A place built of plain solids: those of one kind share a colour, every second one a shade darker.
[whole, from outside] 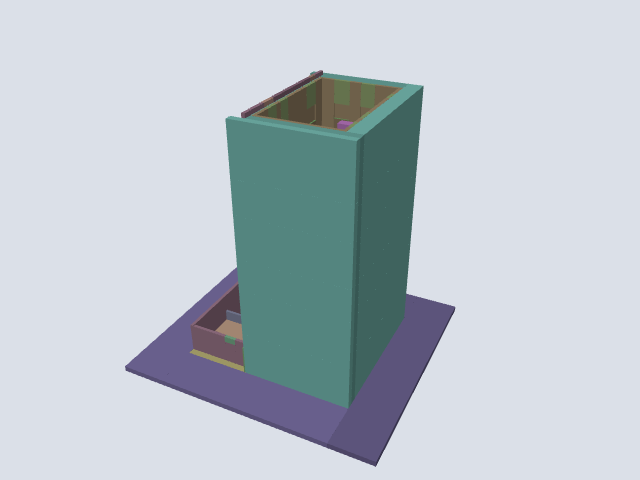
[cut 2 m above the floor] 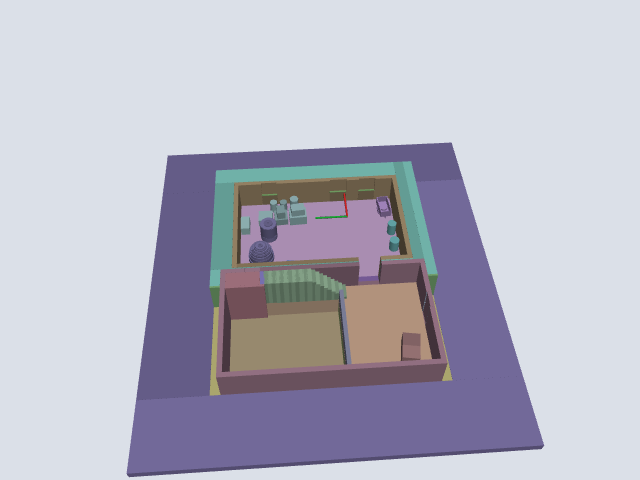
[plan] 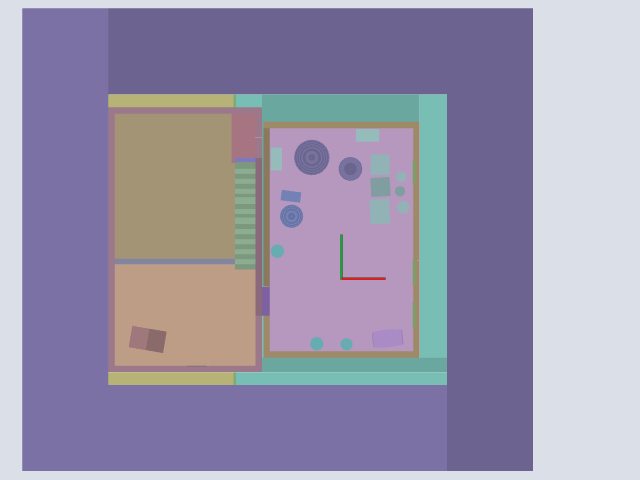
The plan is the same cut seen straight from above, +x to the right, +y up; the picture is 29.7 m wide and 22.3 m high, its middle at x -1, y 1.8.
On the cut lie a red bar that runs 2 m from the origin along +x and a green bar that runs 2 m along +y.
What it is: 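A harbour's pilots' and signal tower of tall halls, each with a gallery across one end; two of its long stairs turn on winders round a masonry block, nothing at the outer side of one of them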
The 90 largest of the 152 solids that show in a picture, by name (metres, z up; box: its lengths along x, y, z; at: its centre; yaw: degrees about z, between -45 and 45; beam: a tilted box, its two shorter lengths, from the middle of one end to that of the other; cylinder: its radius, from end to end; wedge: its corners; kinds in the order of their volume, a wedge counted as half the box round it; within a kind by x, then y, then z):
{
 "wall_fill_1": {"box": [1.2, 0.6, 4.62], "at": [-4.3, 8.26, 1.96]},
 "wall_fill_2": {"box": [0.07, 1.95, 4.62], "at": [-3.66, -2.69, 1.96]},
 "wall_fill_3": {"box": [0.07, 10.96, 4.52], "at": [-3.66, 1.81, 20.66]},
 "wall_fill_4": {"box": [0.07, 7.66, 4.62], "at": [-3.66, 3.46, 1.96]},
 "wall_fill_5": {"box": [7.33, 1.27, 4.62], "at": [-0.04, 7.93, 1.96]},
 "wall_fill_6": {"box": [7.33, 1.27, 4.52], "at": [-0.04, 7.93, 20.66]},
 "wall_fill_7": {"box": [9.8, 0.6, 4.62], "at": [0.0, -4.64, 1.96]},
 "wall_fill_8": {"box": [9.8, 0.6, 4.4], "at": [0.0, -4.64, 6.47]},
 "wall_fill_9": {"box": [9.8, 0.6, 2.93], "at": [0.0, -4.64, 10.14]},
 "wall_fill_10": {"box": [9.8, 0.6, 3.83], "at": [0.0, -4.64, 13.52]},
 "wall_fill_11": {"box": [9.8, 0.6, 2.97], "at": [0.0, -4.64, 16.92]},
 "wall_fill_12": {"box": [9.8, 0.6, 4.52], "at": [0.0, -4.64, 20.66]},
 "wall_fill_13": {"box": [8.6, 0.67, 4.62], "at": [0.6, -4.0, 1.96]},
 "wall_fill_14": {"box": [8.6, 0.67, 4.4], "at": [0.6, -4.0, 6.47]},
 "wall_fill_15": {"box": [8.6, 0.67, 2.93], "at": [0.6, -4.0, 10.14]},
 "wall_fill_16": {"box": [8.6, 0.67, 3.83], "at": [0.6, -4.0, 13.52]},
 "wall_fill_17": {"box": [8.6, 0.67, 2.97], "at": [0.6, -4.0, 16.92]},
 "wall_fill_18": {"box": [8.6, 0.67, 4.52], "at": [0.6, -4.0, 20.66]},
 "wall_fill_19": {"box": [1.27, 12.23, 4.62], "at": [4.26, 2.45, 1.96]},
 "wall_fill_20": {"box": [1.27, 12.23, 4.4], "at": [4.26, 2.45, 6.47]},
 "wall_fill_21": {"box": [1.27, 12.23, 2.93], "at": [4.26, 2.45, 10.14]},
 "wall_fill_22": {"box": [1.27, 12.23, 3.83], "at": [4.26, 2.45, 13.52]},
 "wall_fill_23": {"box": [1.27, 12.23, 2.97], "at": [4.26, 2.45, 16.92]},
 "wall_fill_24": {"box": [1.27, 12.23, 4.52], "at": [4.26, 2.45, 20.66]},
 "ground_garden_1": {"box": [4.0, 21.5, 0.5], "at": [-12.84, 1.81, -0.27]},
 "ground_garden_2": {"box": [15.73, 4.0, 0.5], "at": [-2.97, -6.94, -0.27]},
 "ground_garden_3": {"box": [15.73, 4.0, 0.5], "at": [-2.97, 10.56, -0.27]},
 "ground_garden_4": {"box": [4.0, 21.5, 0.5], "at": [6.9, 1.81, -0.27]},
 "wall_yard_1": {"box": [0.3, 12.3, 4.16], "at": [-10.69, 1.81, 0.62]},
 "wall_yard_2": {"box": [3.62, 0.3, 4.12], "at": [-9.03, -4.19, 0.6]},
 "wall_yard_3": {"box": [7.14, 0.3, 4.36], "at": [-7.27, 7.81, 0.72]},
 "wall_yard_4": {"box": [2.47, 0.3, 4.12], "at": [-4.93, -4.19, 0.6]},
 "wall_yard_5": {"box": [0.3, 2.62, 24.73], "at": [-3.85, -3.03, 10.9]},
 "wall_yard_6": {"box": [0.3, 1.35, 1.46], "at": [-3.85, -1.04, -0.73]},
 "wall_yard_7": {"box": [0.3, 5.98, 24.73], "at": [-3.85, 2.62, 10.9]},
 "wall_yard_8": {"box": [0.3, 0.95, 6.08], "at": [-3.85, 6.08, 1.58]},
 "wall_yard_9": {"box": [0.3, 1.41, 24.73], "at": [-3.85, 7.26, 10.9]},
 "wall_1": {"box": [0.3, 1.85, 4.52], "at": [-3.48, -2.74, 20.66]},
 "wall_2": {"box": [0.3, 1.95, 4.62], "at": [-3.48, -2.69, 1.96]},
 "wall_3": {"box": [0.3, 0.63, 4.52], "at": [-3.48, -0.3, 20.66]},
 "wall_4": {"box": [0.3, 3.07, 4.52], "at": [-3.48, 2.68, 20.66]},
 "wall_5": {"box": [0.3, 7.66, 4.62], "at": [-3.48, 3.46, 1.96]},
 "wall_6": {"box": [0.3, 1.45, 4.52], "at": [-3.48, 6.57, 20.66]},
 "wall_7": {"box": [1.42, 0.3, 4.52], "at": [-2.92, 7.14, 20.66]},
 "wall_8": {"box": [0.97, 0.3, 4.52], "at": [-0.31, 7.14, 20.66]},
 "wall_9": {"box": [7.26, 0.3, 4.62], "at": [0.0, -3.52, 1.96]},
 "wall_10": {"box": [7.26, 0.3, 4.52], "at": [0.0, -3.52, 20.66]},
 "wall_11": {"box": [7.26, 0.3, 4.62], "at": [0.0, 7.14, 1.96]},
 "wall_12": {"box": [2.24, 0.3, 4.52], "at": [2.51, 7.14, 20.66]},
 "wall_13": {"box": [0.3, 1.44, 4.62], "at": [3.48, -2.95, 1.96]},
 "wall_14": {"box": [0.3, 0.86, 4.62], "at": [3.48, -0.71, 1.96]},
 "wall_15": {"box": [0.3, 3.64, 4.52], "at": [3.48, 2.47, 20.66]},
 "wall_16": {"box": [0.3, 3.61, 4.62], "at": [3.48, 2.65, 1.96]},
 "wall_17": {"box": [0.3, 1.8, 4.62], "at": [3.48, 6.39, 1.96]},
 "wall_dock_quay_1": {"box": [6.54, 4.97, 1.41], "at": [-7.27, -1.56, -1.01]},
 "floor_1": {"box": [6.66, 10.37, 0.35], "at": [0.0, 1.81, -0.18]},
 "floor_dock_water_1": {"box": [5.59, 6.74, 0.35], "at": [-7.74, 4.3, -1.54]},
 "step_1": {"box": [0.95, 0.31, 1.94], "at": [-4.47, 2.46, 0.92]},
 "step_2": {"box": [0.95, 0.31, 2.15], "at": [-4.47, 2.69, 1.02]},
 "step_3": {"box": [0.95, 0.31, 2.36], "at": [-4.47, 2.93, 1.13]},
 "step_4": {"box": [0.95, 0.31, 2.57], "at": [-4.47, 3.16, 1.23]},
 "step_5": {"box": [0.95, 0.31, 2.78], "at": [-4.47, 3.4, 1.34]},
 "step_6": {"box": [0.95, 0.31, 2.99], "at": [-4.47, 3.63, 1.44]},
 "step_7": {"box": [0.95, 0.31, 3.2], "at": [-4.47, 3.86, 1.55]},
 "step_8": {"box": [0.95, 0.31, 3.41], "at": [-4.47, 4.1, 1.65]},
 "step_9": {"box": [0.95, 0.31, 3.62], "at": [-4.47, 4.33, 1.76]},
 "step_10": {"box": [0.95, 0.31, 3.83], "at": [-4.47, 4.57, 1.86]},
 "step_11": {"box": [0.95, 0.31, 4.04], "at": [-4.47, 4.8, 1.97]},
 "step_12": {"box": [0.95, 0.31, 4.25], "at": [-4.47, 5.03, 2.07]},
 "step_13": {"box": [0.95, 0.31, 4.46], "at": [-4.47, 5.27, 2.18]},
 "floor_yard_1": {"box": [6.54, 4.97, 0.35], "at": [-7.27, -1.56, -0.18]},
 "wall_dock_under_1": {"box": [0.95, 6.74, 1.71], "at": [-4.47, 4.3, -0.86]},
 "wall_pier_out_1": {"box": [0.16, 2.3, 6.33], "at": [-5.03, 6.51, 1.45]},
 "wall_pier_out_2": {"box": [0.95, 2.04, 4.42], "at": [-4.47, 6.64, 2.16]},
 "wall_over_yard_1": {"box": [0.3, 1.35, 20.77], "at": [-3.85, -1.04, 12.89]},
 "floor_quay_1": {"box": [6.84, 0.6, 0.5], "at": [-7.42, -4.64, -0.27]},
 "floor_quay_2": {"box": [6.84, 0.6, 0.5], "at": [-7.42, 8.26, -0.27]},
 "wall_head_1": {"box": [0.3, 1.2, 1.89], "at": [-3.48, -1.22, 21.97]},
 "wall_head_2": {"box": [0.3, 1.13, 1.99], "at": [-3.48, 0.58, 21.93]},
 "wall_head_3": {"box": [0.3, 1.63, 1.86], "at": [-3.48, 5.03, 21.99]},
 "wall_head_4": {"box": [1.41, 0.3, 1.97], "at": [-1.5, 7.14, 21.94]},
 "wall_head_5": {"box": [1.22, 0.3, 1.93], "at": [0.78, 7.14, 21.96]},
 "coal_bunker_yard_1": {"box": [0.82, 1.01, 0.95], "at": [-9.41, -2.75, 0.45], "yaw": -9.6},
 "coal_bunker_yard_2": {"box": [0.82, 1.01, 0.95], "at": [-8.61, -2.89, 0.45], "yaw": -9.6},
 "store_buoy_1": {"cylinder": 0.82, "from": [-1.38, 5.63, -0.02], "to": [-1.38, 5.63, 0.28]},
 "store_buoy_2": {"cylinder": 0.54, "from": [0.41, 5.1, 0.39], "to": [0.41, 5.1, 1.26]},
 "guard_quay_1": {"box": [5.59, 0.25, 1.0], "at": [-7.74, 0.8, 0.5]},
 "floor_hda_1": {"box": [0.95, 0.28, 4.67], "at": [-4.47, 5.48, 2.28]},
 "plan_chest_1": {"box": [1.16, 0.84, 0.87], "at": [-0.89, 6.53, 19.17]},
 "case_stack_1": {"box": [0.91, 1.16, 0.74], "at": [1.78, 3.13, 0.35], "yaw": 2.7}
}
